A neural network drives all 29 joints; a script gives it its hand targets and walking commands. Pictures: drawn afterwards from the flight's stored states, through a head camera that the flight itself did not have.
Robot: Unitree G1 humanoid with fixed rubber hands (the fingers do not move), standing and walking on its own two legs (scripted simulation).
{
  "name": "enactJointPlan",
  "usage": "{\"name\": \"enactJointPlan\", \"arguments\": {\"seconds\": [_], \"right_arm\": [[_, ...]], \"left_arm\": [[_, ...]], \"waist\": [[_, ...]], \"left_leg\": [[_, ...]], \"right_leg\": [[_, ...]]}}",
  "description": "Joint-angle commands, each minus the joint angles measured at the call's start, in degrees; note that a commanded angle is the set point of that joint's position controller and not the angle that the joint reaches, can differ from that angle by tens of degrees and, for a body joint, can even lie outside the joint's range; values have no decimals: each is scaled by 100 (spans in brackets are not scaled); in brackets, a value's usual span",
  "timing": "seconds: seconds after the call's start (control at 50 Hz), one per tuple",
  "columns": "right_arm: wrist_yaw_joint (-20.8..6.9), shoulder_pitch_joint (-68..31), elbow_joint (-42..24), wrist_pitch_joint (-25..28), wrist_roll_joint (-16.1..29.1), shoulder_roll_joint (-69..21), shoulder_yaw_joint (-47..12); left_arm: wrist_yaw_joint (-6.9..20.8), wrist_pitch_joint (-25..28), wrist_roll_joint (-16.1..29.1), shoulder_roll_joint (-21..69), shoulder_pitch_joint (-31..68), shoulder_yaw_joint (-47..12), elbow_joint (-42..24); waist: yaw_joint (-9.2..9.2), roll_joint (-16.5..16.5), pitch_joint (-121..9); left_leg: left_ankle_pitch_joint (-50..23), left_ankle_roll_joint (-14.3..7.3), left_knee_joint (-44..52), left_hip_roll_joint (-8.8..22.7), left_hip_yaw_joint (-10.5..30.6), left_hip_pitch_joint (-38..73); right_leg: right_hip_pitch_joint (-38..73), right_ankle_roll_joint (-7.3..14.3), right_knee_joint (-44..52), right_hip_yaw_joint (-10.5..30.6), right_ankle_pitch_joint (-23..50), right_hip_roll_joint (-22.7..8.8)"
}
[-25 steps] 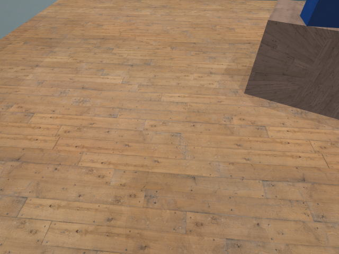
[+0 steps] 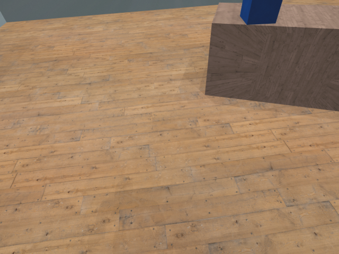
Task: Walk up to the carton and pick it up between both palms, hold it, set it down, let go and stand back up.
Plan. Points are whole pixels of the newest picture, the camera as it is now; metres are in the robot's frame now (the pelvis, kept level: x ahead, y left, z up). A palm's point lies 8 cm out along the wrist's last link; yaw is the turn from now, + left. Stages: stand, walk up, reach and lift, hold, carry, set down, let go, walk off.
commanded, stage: walk up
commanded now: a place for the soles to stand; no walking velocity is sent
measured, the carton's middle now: (261, 1) +1.75 -0.61 +0.04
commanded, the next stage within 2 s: none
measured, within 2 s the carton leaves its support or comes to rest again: neither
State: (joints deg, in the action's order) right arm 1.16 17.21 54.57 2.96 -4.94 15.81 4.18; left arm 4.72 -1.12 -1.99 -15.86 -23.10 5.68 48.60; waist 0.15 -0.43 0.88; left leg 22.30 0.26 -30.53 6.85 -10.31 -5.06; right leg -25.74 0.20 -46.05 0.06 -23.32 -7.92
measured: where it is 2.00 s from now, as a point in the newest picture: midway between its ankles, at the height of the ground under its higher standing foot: (217, 158)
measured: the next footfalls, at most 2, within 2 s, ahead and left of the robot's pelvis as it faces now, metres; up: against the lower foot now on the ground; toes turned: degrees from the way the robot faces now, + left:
right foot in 0.04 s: +0.12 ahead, -0.17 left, +0.00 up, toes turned -6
left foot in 0.42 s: +0.33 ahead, +0.08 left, +0.00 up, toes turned +3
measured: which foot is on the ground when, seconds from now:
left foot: down 0.00-0.04, up 0.06-0.40, down 0.42-0.86, up 0.88-1.00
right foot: up 0.00-0.02, down 0.04-0.42, up 0.44-0.82, down 0.84-1.00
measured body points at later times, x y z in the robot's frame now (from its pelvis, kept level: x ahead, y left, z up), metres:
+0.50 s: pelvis +0.21 -0.03 -0.02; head +0.21 -0.01 +0.42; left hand +0.21 +0.23 -0.18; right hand +0.29 -0.31 -0.12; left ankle +0.29 +0.08 -0.72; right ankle +0.11 -0.16 -0.67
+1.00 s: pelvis +0.46 -0.14 -0.02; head +0.47 -0.17 +0.43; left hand +0.62 +0.08 -0.12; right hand +0.42 -0.40 -0.16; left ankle +0.42 +0.02 -0.64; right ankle +0.50 -0.25 -0.72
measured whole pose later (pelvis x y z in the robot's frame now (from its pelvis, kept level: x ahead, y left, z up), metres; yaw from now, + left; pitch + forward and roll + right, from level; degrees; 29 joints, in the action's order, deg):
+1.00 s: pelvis +0.46 -0.14 -0.02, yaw -14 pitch -3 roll +0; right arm -1.6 22.5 44.9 0.0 -1.9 17.6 1.1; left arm 0.7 2.0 -1.6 -12.7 -15.4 0.6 40.8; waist 0.8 4.3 5.7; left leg 24.2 -1.5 -74.6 6.2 -1.0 -24.0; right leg -23.5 2.2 -44.1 -3.4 -17.4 -0.2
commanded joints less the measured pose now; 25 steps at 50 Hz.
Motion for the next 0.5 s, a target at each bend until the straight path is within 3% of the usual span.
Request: {"name": "enactJointPlan", "arguments": {"seconds": [0.0,0.02,0.04,0.06,0.08,0.1,0.12,0.16,0.22,0.28,0.32,0.36,0.38,0.4,0.42,0.44,0.46,0.48], "right_arm": [[-77,-700,-547,-38,17,702,90],[-177,-644,-682,-88,70,155,-140],[-276,-822,-1232,-81,327,-32,-240],[-301,-990,-1369,-142,384,440,-152],[-312,-996,-1352,-129,369,678,-120],[-319,-955,-1293,-94,371,724,-101],[-319,-847,-1222,-60,339,762,-79],[-360,-493,-1191,-3,313,794,-17],[-432,-309,-1299,-62,384,660,37],[-445,-279,-1421,-44,399,525,73],[-400,-4,-1443,-3,383,487,126],[-303,833,-1320,57,339,582,224],[-219,1445,-1215,93,297,747,314],[-123,2014,-1197,144,183,1098,396],[-46,2030,-1370,134,90,1574,386],[22,1445,-1354,56,245,1540,372],[63,994,-1457,60,328,1412,287],[80,762,-1494,110,287,1301,235]], "left_arm": [[-114,325,94,-583,-1797,301,287],[-231,336,56,-948,-2206,385,410],[-314,343,-31,-1309,-1781,258,80],[-381,295,63,-1470,-1137,245,-69],[-434,322,67,-1519,-844,213,-191],[-486,347,15,-1612,-814,205,-187],[-530,357,-62,-1618,-618,175,-233],[-522,420,-78,-1329,-292,36,-202],[-532,469,-50,-1220,-4,-6,-137],[-471,494,-15,-1187,47,12,-89],[-401,486,-2,-1204,182,22,-120],[-329,432,5,-1117,325,-22,-164],[-293,403,-26,-856,151,-120,-170],[-245,404,-14,-364,-86,-303,-234],[-249,352,48,-378,-387,-264,-549],[-297,185,-112,-827,-103,-150,-560],[-294,110,-152,-929,128,-97,-587],[-290,108,-121,-838,281,-118,-576]], "waist": [[-821,-715,312],[-1108,-2137,262],[-880,-2574,588],[-591,-1489,1072],[-455,-996,1073],[-496,-798,1069],[-416,-657,1010],[-217,-781,876],[-70,-821,983],[-69,-576,966],[48,-331,892],[419,114,686],[679,568,357],[926,1746,69],[636,2137,116],[447,1191,533],[330,848,979],[345,734,1150]], "left_leg": [[2893,-871,-742,460,-65,-2712],[2290,-539,-3039,-149,-549,-3359],[1704,-312,-4036,-560,288,-4235],[1378,-312,-4279,-122,991,-4219],[816,-288,-4574,11,1154,-4498],[640,-273,-4506,159,1216,-4451],[520,-241,-4281,270,1222,-4212],[371,-177,-3577,332,1291,-3496],[15,-108,-2702,246,1252,-2975],[-736,-157,-1843,28,982,-2293],[-980,-202,-1388,-204,648,-1397],[-1035,-219,-986,-524,273,69],[-548,-259,-914,-686,352,897],[975,-509,48,370,1998,1321],[2918,-1087,2142,1986,5507,956],[4425,-1547,2662,2379,6226,129],[4073,-1504,2640,2258,5592,-193],[3044,-1552,2232,2109,4652,-207]], "right_leg": [[2784,149,786,-1116,384,860],[2874,457,1516,139,-1066,540],[2069,1145,3519,3770,-3687,-652],[1404,1711,4421,5115,-4606,-1511],[1598,1769,4291,5009,-4302,-1547],[1459,1758,3969,4499,-3804,-1521],[1229,1746,3723,4037,-3352,-1468],[669,1579,3567,3106,-2629,-1252],[216,1506,3565,2286,-2270,-1074],[55,1350,3387,1510,-1773,-791],[-234,1272,3023,1113,-1532,-598],[-795,1090,2084,737,-1371,-311],[-1071,869,881,448,-742,1],[-1513,470,-1403,-338,-122,646],[-1944,118,-2574,-14,-1145,1276],[-1935,101,-3173,362,-952,672],[-2057,45,-3398,502,-462,557],[-2181,13,-3362,473,-134,368]]}}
